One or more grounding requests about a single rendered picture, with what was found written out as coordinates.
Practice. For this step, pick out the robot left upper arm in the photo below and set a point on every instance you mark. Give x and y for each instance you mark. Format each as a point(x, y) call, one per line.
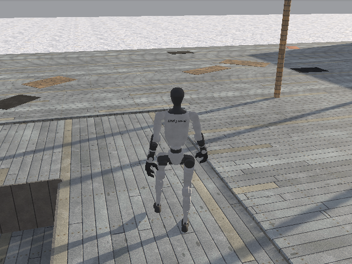
point(157, 126)

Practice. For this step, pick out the right robot forearm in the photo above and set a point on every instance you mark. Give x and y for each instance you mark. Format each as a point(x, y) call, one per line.
point(202, 145)

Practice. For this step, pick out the robot right shin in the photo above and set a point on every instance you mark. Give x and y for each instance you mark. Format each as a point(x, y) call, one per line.
point(186, 207)

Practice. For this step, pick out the robot left hand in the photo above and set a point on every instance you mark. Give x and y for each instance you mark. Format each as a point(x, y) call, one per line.
point(148, 169)

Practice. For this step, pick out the robot right hand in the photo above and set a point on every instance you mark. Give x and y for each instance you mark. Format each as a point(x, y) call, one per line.
point(205, 156)

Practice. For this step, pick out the robot right upper arm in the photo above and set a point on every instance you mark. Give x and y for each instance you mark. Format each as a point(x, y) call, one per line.
point(196, 125)

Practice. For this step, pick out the left robot forearm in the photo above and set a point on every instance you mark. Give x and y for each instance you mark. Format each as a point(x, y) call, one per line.
point(152, 151)

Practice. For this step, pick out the humanoid robot head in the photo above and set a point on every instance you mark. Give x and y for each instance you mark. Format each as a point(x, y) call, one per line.
point(177, 95)

